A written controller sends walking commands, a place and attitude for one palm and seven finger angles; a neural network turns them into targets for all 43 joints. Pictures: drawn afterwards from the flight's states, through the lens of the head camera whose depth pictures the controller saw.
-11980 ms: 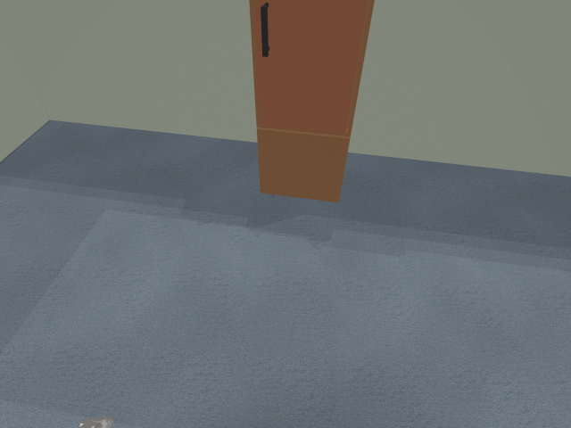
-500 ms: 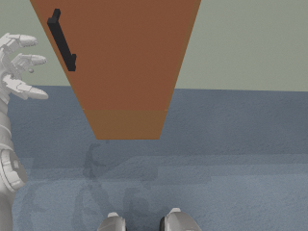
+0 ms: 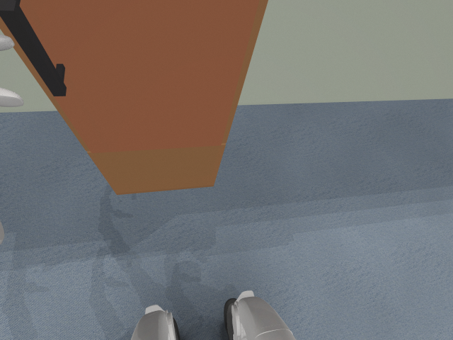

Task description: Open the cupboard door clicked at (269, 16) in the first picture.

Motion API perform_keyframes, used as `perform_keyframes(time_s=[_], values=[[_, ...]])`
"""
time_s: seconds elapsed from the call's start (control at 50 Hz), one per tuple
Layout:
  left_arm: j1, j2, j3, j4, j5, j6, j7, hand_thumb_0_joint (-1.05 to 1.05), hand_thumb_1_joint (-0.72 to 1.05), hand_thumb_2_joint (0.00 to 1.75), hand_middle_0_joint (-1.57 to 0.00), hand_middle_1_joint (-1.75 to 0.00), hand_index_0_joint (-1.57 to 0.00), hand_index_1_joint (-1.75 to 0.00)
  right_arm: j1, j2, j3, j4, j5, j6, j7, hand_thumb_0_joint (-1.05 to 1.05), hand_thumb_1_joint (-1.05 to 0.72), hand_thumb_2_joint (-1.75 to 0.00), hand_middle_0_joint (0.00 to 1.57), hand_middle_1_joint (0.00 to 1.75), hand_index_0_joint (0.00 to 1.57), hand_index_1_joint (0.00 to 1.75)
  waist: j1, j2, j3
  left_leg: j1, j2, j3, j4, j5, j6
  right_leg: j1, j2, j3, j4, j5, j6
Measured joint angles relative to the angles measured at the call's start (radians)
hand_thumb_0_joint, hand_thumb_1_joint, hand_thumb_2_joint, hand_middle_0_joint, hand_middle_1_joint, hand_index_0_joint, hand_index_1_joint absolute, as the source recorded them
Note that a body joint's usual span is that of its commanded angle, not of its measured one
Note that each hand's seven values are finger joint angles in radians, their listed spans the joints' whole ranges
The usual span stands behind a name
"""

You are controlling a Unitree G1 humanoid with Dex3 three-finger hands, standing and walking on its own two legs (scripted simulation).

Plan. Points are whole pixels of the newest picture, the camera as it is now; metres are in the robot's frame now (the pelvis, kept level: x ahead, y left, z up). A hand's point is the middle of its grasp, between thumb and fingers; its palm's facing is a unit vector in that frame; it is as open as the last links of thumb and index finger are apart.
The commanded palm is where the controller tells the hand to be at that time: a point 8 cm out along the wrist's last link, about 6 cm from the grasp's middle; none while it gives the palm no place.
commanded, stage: move the hooked fingers beside the handle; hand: left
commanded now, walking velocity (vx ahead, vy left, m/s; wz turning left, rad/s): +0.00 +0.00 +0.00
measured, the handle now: (39, 46) +0.56 +0.22 +0.10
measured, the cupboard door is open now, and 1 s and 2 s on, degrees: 0 0 0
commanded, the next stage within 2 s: slide the fingers in behind the handle in 0.76 s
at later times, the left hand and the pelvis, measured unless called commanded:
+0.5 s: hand out of the picture +0.52 +0.27 +0.10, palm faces +0.00 -1.00 +0.00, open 14.0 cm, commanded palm +0.51 +0.31 +0.10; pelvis +0.00 +0.00 +0.00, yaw +1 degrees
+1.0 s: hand out of the picture +0.52 +0.27 +0.10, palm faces -0.01 -1.00 +0.00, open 14.0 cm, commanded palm +0.51 +0.31 +0.10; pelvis +0.00 +0.00 +0.00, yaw +1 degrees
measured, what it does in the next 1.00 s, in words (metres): stands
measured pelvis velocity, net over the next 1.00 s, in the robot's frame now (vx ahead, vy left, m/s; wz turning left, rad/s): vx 0.00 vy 0.00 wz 0.01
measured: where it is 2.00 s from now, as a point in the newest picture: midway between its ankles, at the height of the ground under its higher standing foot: outside the picture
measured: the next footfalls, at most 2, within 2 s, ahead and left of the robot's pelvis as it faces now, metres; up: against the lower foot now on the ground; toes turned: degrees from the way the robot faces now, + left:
none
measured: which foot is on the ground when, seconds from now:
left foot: down 0.00-1.00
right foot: down 0.00-1.00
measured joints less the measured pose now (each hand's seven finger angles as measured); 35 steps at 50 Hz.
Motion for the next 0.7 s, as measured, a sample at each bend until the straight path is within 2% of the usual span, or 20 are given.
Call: perform_keyframes(time_s=[0.12,0.28,0.46,0.6,0.7], values=[[0.077,-0.038,0.011,-0.046,-0.030,-0.001,-0.012,-0.01,-0.50,0.30,-0.30,-1.20,-0.30,-1.20,0.007,0.009,-0.003,-0.009,0.002,0.021,0.017,0.00,-0.91,-0.90,0.20,0.30,0.21,0.30,0.021,0.001,-0.007,0.030,0.001,0.006,-0.014,-0.005,0.003,0.028,0.002,0.006,-0.017,-0.001,0.004],[0.080,-0.086,-0.036,-0.060,-0.041,-0.019,0.008,-0.01,-0.50,0.30,-0.29,-1.20,-0.30,-1.20,-0.031,0.011,-0.006,0.001,0.003,0.021,0.017,0.00,-0.91,-0.90,0.20,0.30,0.21,0.30,0.043,-0.002,-0.012,0.041,-0.007,-0.013,-0.008,-0.009,0.001,0.051,-0.004,-0.011,-0.015,-0.010,0.003],[0.025,-0.082,-0.070,-0.009,-0.025,-0.017,0.030,-0.01,-0.50,0.30,-0.30,-1.20,-0.30,-1.20,-0.076,0.001,-0.001,-0.014,0.005,0.008,0.005,0.00,-0.91,-0.90,0.20,0.30,0.21,0.30,0.033,-0.004,-0.008,0.023,-0.010,-0.022,0.011,-0.010,0.000,0.036,-0.008,-0.019,0.007,-0.016,0.001],[0.001,-0.066,-0.061,0.002,-0.013,-0.020,0.038,-0.01,-0.50,0.30,-0.30,-1.20,-0.30,-1.20,-0.068,0.002,0.005,-0.014,0.005,0.006,0.003,0.00,-0.91,-0.90,0.20,0.30,0.20,0.30,0.023,-0.002,0.000,0.001,-0.007,-0.022,0.022,-0.008,-0.003,0.011,-0.006,-0.019,0.020,-0.016,-0.002],[-0.009,-0.032,-0.034,0.020,-0.006,-0.011,0.031,-0.01,-0.50,0.30,-0.30,-1.20,-0.30,-1.20,-0.051,0.003,0.013,-0.008,0.007,0.008,0.001,0.00,-0.91,-0.90,0.20,0.30,0.21,0.30,0.010,0.001,0.005,-0.011,-0.001,-0.021,0.027,-0.009,-0.004,-0.002,0.000,-0.016,0.024,-0.014,-0.004]])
